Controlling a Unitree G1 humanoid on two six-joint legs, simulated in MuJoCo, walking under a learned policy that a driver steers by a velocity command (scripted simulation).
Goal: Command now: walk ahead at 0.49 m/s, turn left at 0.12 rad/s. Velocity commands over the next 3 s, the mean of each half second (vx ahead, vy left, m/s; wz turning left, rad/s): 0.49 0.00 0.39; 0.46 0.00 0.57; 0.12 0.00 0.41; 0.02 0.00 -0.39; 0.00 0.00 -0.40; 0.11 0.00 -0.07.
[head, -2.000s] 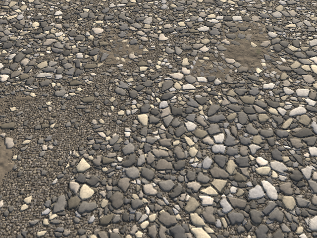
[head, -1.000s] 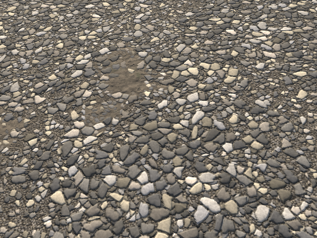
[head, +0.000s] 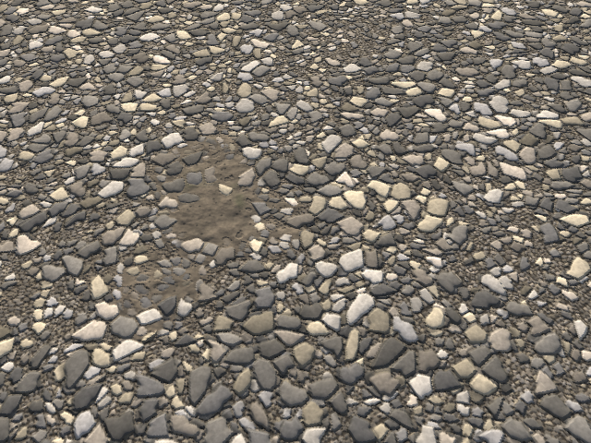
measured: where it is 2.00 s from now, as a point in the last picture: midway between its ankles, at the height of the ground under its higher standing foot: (255, 391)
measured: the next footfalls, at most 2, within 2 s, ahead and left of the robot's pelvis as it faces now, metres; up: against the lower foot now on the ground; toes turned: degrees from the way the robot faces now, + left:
left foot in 0.38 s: +0.35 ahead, +0.10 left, +0.00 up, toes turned +14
right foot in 0.88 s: +0.70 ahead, +0.04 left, +0.00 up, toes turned +28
